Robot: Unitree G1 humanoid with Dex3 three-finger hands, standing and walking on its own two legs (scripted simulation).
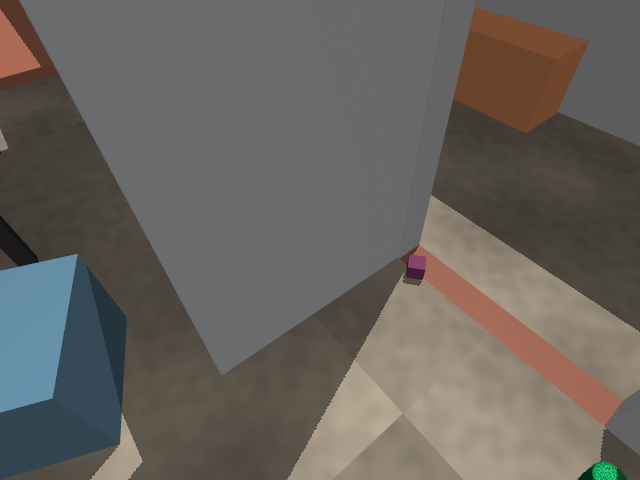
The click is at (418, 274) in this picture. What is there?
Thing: cube
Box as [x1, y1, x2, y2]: [406, 254, 425, 279]
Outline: 409,254 406,277 422,279 425,268 425,257
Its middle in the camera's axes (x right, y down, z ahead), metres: +0.37 +0.12 +1.53
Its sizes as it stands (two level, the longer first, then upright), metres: 0.065 0.065 0.065
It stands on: the floor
